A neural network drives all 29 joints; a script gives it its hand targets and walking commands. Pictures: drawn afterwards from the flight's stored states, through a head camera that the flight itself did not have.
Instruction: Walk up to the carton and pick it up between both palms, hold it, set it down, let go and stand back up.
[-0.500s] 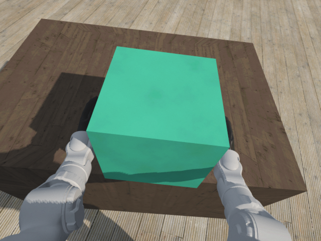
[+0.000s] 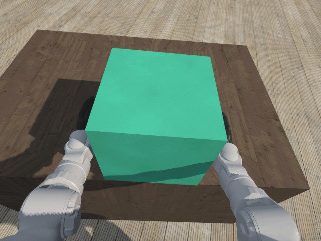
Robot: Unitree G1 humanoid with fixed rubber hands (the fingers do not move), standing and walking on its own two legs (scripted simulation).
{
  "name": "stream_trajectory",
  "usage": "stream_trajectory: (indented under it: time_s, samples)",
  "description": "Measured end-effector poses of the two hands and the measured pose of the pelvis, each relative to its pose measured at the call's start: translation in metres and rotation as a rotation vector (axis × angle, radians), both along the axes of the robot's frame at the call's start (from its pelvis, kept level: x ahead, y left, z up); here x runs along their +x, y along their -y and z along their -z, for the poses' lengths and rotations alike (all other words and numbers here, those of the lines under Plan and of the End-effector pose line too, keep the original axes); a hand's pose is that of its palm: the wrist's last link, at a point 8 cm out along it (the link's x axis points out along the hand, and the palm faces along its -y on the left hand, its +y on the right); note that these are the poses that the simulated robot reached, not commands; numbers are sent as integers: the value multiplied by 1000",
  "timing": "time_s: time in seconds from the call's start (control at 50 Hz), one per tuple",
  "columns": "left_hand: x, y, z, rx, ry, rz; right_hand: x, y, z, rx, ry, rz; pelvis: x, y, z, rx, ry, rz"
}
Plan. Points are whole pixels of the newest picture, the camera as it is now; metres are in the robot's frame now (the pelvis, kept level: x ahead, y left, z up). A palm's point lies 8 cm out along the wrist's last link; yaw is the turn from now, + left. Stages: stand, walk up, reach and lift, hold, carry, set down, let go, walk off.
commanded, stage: set down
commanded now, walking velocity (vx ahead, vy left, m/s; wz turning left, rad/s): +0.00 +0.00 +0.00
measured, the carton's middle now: (156, 119) +0.46 +0.04 +0.02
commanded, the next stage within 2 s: none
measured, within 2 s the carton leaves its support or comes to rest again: neither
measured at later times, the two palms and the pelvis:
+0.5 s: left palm (70, 122) +0.39 +0.25 +0.06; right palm (242, 136) +0.39 -0.18 +0.06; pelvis -0.02 +0.00 -0.01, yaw +1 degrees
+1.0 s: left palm (57, 119) +0.38 +0.27 +0.09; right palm (257, 132) +0.38 -0.20 +0.09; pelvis -0.03 -0.01 +0.00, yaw +1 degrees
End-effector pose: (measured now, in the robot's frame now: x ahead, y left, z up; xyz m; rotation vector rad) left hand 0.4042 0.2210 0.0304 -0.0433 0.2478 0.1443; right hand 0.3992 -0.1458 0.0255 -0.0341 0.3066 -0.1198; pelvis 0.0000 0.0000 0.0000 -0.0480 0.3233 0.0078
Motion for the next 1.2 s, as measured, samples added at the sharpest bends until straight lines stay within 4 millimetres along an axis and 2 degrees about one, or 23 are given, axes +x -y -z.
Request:
stream_trajectory:
  time_s: [0.26, 0.48, 0.6, 0.72, 1.04, 1.2]
  samples:
    - [-7, -1, -12, -18, -8, -4, -8, 11, -8, 30, 2, 16, -10, 0, 4, 2, 24, -5]
    - [-12, -24, -33, -9, 6, -47, -9, 34, -33, 14, -4, 18, -23, 5, 10, 11, 37, -9]
    - [-14, -35, -42, 11, 2, -47, -7, 40, -44, 18, -10, 0, -29, 6, 12, 13, 43, -17]
    - [-17, -39, -47, 20, -9, -35, -7, 44, -50, 22, -11, -13, -33, 7, 11, 13, 53, -19]
    - [-27, -47, -61, -5, 5, -23, -18, 58, -71, -1, 12, -11, -27, 12, -3, 16, 113, -8]
    - [-34, -52, -66, 1, -11, -18, -25, 55, -73, 11, -6, -19, -23, 10, -10, 18, 156, -11]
